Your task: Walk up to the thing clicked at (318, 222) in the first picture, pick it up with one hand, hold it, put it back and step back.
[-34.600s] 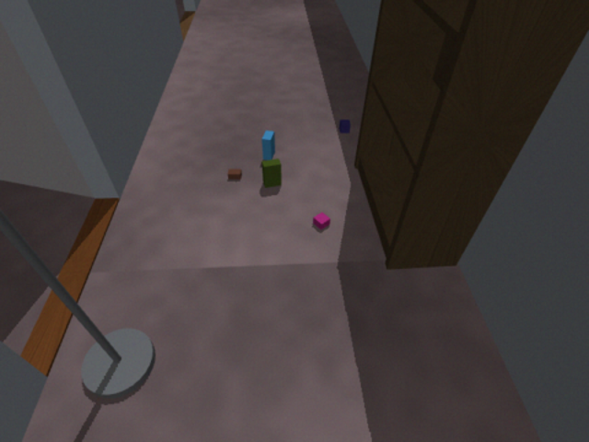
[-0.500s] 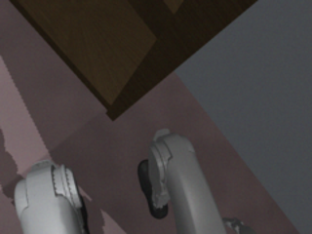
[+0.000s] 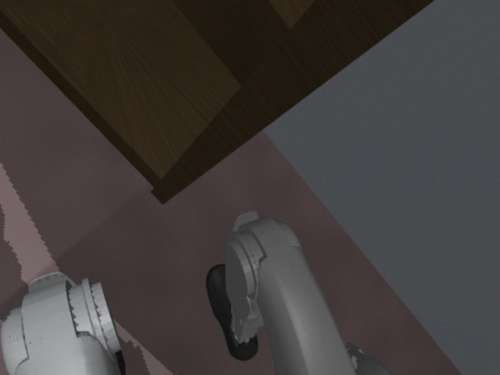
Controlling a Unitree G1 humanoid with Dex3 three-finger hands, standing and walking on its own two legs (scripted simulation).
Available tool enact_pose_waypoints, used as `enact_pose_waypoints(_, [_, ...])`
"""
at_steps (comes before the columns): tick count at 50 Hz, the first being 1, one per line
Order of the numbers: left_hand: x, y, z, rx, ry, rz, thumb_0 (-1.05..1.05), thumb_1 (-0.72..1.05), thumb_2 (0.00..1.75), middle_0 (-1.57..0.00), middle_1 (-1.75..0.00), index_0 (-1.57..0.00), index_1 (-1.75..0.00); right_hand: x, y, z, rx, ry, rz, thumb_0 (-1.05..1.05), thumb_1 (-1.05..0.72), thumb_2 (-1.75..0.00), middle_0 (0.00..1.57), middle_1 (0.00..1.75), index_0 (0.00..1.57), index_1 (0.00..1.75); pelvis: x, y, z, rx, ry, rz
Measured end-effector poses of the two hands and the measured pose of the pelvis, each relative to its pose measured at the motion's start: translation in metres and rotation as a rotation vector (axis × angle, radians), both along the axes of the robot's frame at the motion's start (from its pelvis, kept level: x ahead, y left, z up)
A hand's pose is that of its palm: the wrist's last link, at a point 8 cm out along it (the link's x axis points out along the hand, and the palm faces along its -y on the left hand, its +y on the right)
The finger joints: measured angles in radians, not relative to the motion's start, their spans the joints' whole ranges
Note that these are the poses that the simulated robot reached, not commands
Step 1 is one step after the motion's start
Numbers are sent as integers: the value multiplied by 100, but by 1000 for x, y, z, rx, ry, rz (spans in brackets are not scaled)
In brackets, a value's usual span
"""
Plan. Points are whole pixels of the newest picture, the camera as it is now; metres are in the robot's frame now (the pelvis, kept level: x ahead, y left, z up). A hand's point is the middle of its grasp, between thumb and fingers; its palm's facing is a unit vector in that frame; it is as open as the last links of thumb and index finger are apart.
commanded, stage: rest palm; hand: left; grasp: from above
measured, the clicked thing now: out of the picture +0.49 +0.37 -0.30
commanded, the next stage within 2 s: none
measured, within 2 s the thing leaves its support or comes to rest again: neither
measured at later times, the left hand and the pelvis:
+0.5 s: hand out of the picture +0.49 +0.34 -0.23, palm faces -0.34 -0.31 -0.89, open 12.1 cm; pelvis +0.01 -0.01 +0.00, yaw -1 degrees
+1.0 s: hand out of the picture +0.48 +0.35 -0.25, palm faces -0.30 -0.35 -0.89, open 11.8 cm; pelvis +0.00 +0.00 +0.00, yaw -3 degrees
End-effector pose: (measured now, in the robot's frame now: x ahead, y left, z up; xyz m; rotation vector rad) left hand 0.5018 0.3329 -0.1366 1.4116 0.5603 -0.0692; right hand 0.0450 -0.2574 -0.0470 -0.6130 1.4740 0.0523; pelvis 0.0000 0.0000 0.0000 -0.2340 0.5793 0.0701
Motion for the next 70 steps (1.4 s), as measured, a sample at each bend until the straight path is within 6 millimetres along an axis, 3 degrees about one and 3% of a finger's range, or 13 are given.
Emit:
enact_pose_waypoints(6, [1,1,-14,11,36,105,0,-23,77,-22,-81,-24,-80,-18,9,-9,74,44,-37,0,-87,-88,20,30,20,30,4,-3,-3,12,9,-11])
enact_pose_waypoints(13, [-1,4,-24,-9,18,214,0,-20,76,-22,-83,-24,-81,-33,9,-7,110,115,-65,0,-88,-88,20,30,20,30,11,-7,-3,20,26,-16])
enact_pose_waypoints(26, [-12,12,-42,-18,55,336,0,-12,64,-27,-87,-32,-82,-23,-10,6,98,120,3,0,-87,-88,20,30,20,30,13,-8,-2,14,4,-21])
enact_pose_waypoints(38, [-15,21,-52,-13,42,401,0,-9,60,-30,-86,-35,-80,-15,-2,14,109,106,52,0,-88,-89,20,30,20,30,11,-5,1,-4,-13,-23])
enact_pose_waypoints(58, [-18,26,-57,-20,44,450,0,-11,60,-29,-88,-34,-83,-47,20,26,113,136,34,0,-89,-89,20,30,20,30,2,3,2,-39,-56,-33])
enact_pose_waypoints(70, [-13,26,-61,-22,34,482,0,-12,62,-30,-87,-34,-82,-53,27,34,103,152,27,1,-90,-90,20,30,20,30,1,6,4,-57,-56,-40])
